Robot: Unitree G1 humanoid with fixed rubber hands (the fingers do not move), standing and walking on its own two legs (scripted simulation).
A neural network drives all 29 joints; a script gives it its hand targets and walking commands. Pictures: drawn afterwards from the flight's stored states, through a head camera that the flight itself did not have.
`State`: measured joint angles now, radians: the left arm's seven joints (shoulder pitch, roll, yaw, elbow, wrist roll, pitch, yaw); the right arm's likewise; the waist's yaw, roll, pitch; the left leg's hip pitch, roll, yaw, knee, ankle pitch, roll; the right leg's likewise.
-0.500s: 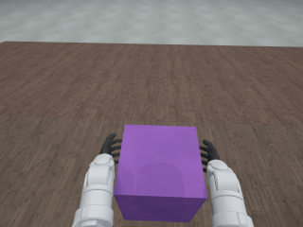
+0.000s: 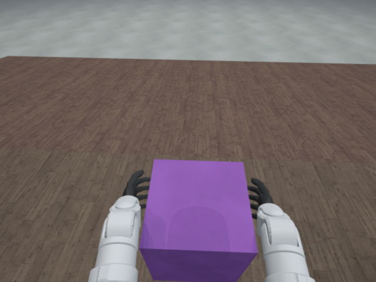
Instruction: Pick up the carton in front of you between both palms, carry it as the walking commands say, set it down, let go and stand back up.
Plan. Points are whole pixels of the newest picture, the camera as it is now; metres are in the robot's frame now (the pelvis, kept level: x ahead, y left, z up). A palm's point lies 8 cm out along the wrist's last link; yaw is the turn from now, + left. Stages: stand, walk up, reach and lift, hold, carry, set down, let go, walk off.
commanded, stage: reach and lift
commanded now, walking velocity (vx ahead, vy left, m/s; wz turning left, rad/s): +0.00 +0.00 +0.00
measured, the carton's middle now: (196, 223) +0.29 +0.00 -0.05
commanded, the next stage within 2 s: hold in 0.16 s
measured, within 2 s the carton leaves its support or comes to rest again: neither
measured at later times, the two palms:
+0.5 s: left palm (127, 201) +0.28 +0.15 +0.06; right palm (267, 209) +0.27 -0.15 +0.05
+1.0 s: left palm (128, 157) +0.39 +0.17 +0.08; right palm (253, 160) +0.38 -0.13 +0.08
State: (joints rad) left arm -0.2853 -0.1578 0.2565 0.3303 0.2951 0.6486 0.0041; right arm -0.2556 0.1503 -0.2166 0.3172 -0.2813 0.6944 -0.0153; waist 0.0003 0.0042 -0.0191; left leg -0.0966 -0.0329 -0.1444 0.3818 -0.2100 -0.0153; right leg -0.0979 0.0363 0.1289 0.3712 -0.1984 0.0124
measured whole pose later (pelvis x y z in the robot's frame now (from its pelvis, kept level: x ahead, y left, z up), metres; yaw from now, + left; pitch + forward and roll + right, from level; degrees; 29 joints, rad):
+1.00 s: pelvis +0.12 +0.02 +0.00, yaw +2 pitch +6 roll +0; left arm -0.17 -0.14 0.08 -0.23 0.13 1.15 0.10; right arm -0.13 0.12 -0.14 -0.26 -0.10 1.19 -0.08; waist 0.00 -0.03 -0.18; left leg -0.40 0.04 0.11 0.71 -0.47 0.01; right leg -0.19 -0.06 -0.16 0.41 -0.31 0.00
